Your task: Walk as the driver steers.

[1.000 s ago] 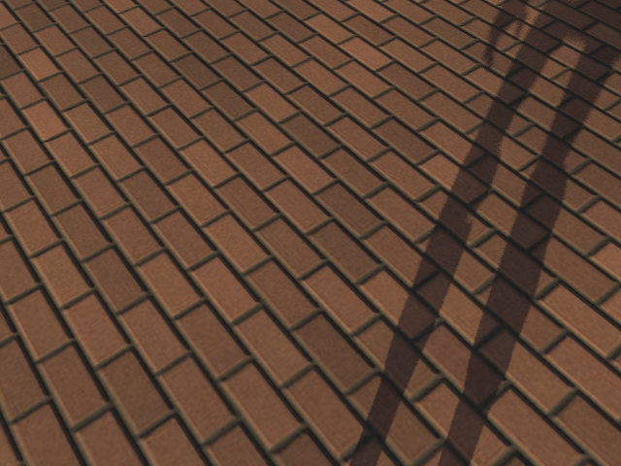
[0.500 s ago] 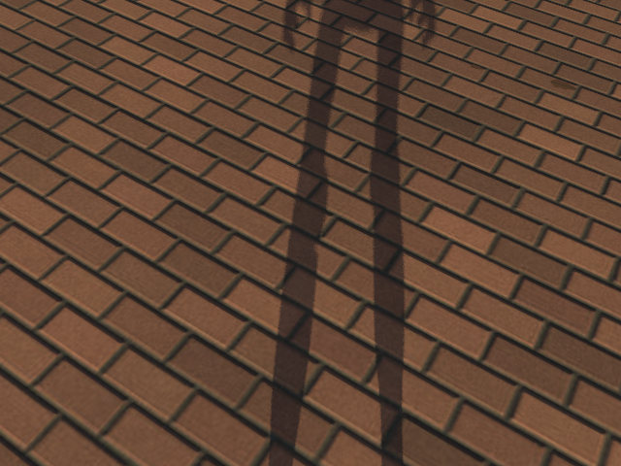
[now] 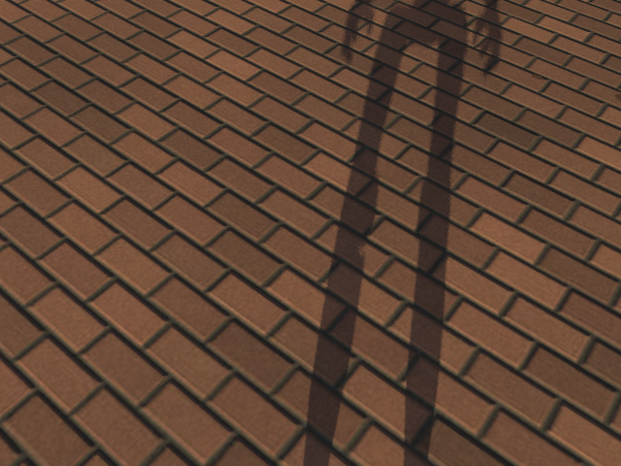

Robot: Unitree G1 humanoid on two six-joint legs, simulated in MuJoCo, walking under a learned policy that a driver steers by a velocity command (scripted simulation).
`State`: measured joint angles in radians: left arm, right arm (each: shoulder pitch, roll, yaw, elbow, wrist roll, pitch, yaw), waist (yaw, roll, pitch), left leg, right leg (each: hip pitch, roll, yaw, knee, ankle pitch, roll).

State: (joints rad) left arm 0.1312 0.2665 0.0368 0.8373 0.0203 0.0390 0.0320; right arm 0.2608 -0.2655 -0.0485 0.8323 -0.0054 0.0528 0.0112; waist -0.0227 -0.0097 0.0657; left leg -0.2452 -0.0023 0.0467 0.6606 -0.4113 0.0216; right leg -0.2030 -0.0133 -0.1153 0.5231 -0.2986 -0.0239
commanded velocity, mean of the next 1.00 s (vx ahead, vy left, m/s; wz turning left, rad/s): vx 0.22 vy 0.00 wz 0.30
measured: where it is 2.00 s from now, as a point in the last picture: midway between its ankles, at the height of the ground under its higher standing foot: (240, 347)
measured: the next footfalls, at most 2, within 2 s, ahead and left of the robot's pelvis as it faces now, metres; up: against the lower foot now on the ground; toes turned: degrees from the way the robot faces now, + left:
left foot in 0.02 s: +0.02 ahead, +0.09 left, +0.00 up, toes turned +3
right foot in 0.60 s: +0.09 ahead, -0.08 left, +0.00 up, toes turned +19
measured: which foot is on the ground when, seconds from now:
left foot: up 0.00-0.00, down 0.02-0.60, up 0.62-1.00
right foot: down 0.00-0.02, up 0.04-0.58, down 0.60-1.00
